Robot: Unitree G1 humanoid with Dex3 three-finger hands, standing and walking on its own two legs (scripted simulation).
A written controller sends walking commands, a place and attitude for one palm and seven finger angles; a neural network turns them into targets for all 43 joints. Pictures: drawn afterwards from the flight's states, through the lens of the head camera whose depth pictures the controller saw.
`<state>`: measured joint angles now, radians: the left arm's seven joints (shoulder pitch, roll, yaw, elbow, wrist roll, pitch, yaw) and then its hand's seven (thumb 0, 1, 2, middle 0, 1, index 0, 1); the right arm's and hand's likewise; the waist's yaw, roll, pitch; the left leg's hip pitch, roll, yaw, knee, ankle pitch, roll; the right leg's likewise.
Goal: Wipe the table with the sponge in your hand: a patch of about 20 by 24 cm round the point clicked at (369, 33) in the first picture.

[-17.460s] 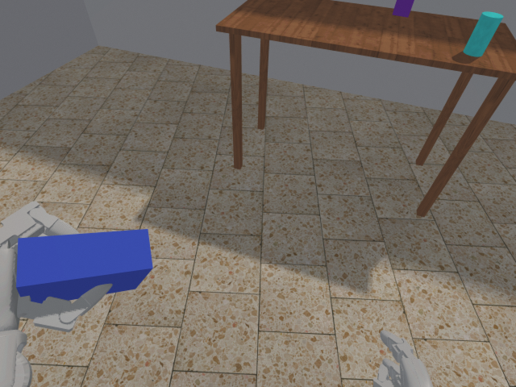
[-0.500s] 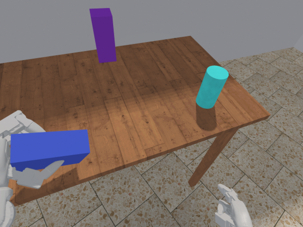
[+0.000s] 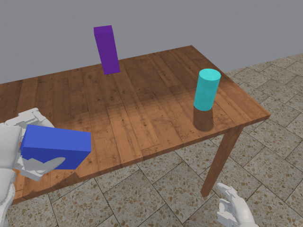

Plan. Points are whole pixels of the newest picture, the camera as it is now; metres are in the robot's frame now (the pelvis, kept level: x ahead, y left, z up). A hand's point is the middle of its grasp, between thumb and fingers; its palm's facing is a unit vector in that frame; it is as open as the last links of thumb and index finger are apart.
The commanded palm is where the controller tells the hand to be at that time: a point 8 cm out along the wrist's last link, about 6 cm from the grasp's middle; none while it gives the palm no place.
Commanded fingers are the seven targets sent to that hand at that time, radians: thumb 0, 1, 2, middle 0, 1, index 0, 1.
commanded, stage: turn the palm down, sponge in hand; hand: left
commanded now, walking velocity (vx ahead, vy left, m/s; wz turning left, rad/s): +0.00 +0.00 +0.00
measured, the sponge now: (64, 150) +0.24 +0.22 +0.13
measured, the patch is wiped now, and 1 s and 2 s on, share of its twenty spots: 0.00 0.00 0.00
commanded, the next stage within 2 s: move the sponge above the wiping area in 1.94 s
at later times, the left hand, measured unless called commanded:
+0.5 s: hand (54, 138) +0.24 +0.22 +0.18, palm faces +0.29 -0.53 -0.79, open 9.0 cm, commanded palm +0.18 +0.27 +0.23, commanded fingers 0.00 0.10 1.30 -1.20 -1.60 -1.20 -1.60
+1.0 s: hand (17, 124) +0.24 +0.29 +0.22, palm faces +0.36 -0.26 -0.89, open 9.0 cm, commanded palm +0.19 +0.28 +0.26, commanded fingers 0.00 0.10 1.30 -1.20 -1.60 -1.20 -1.60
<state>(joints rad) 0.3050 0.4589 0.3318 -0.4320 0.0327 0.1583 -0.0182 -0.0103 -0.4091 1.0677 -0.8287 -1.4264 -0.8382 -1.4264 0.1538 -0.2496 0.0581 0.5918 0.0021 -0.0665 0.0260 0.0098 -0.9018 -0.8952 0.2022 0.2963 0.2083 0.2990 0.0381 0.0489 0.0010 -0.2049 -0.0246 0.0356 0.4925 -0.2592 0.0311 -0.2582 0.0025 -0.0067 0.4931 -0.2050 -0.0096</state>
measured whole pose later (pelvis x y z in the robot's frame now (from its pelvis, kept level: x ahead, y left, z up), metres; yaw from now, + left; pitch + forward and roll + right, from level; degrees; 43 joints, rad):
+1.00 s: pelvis +0.01 -0.01 +0.00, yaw +1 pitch -3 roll +0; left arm 0.12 0.67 0.19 -0.48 0.48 0.41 -0.02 -0.01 -0.42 1.07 -0.84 -1.42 -0.85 -1.42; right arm 0.03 -0.24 0.08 0.60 0.05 0.02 -0.09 0.01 -0.90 -0.90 0.20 0.30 0.21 0.30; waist 0.13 0.09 0.00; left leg -0.15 -0.02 0.02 0.46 -0.26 0.02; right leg -0.19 0.01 -0.03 0.45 -0.21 -0.02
